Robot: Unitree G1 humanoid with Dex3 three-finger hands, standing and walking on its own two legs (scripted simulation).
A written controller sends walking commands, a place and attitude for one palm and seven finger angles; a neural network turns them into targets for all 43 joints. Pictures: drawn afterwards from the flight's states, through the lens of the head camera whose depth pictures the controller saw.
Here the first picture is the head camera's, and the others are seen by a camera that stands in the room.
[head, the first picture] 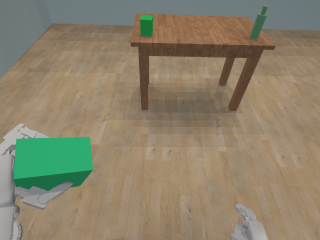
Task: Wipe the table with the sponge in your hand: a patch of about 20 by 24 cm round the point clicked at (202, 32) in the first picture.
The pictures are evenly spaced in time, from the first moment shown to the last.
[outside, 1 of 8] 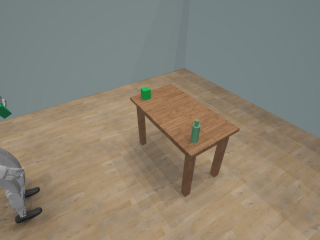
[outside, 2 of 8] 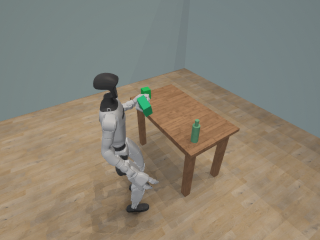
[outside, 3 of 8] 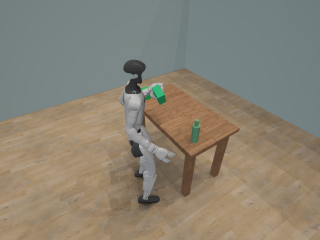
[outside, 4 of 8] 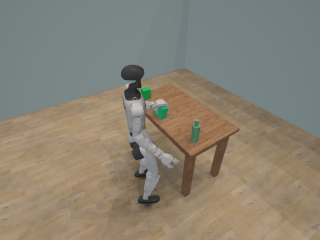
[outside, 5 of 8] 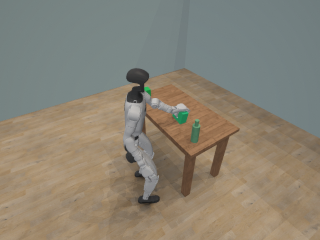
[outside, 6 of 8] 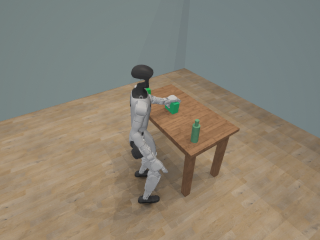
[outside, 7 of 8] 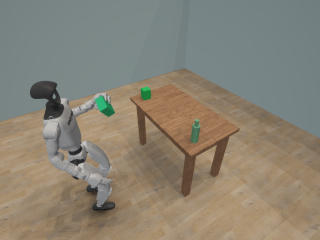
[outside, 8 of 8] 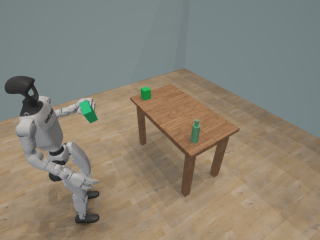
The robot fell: no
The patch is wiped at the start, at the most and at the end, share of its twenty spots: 0.00 1.00 1.00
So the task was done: yes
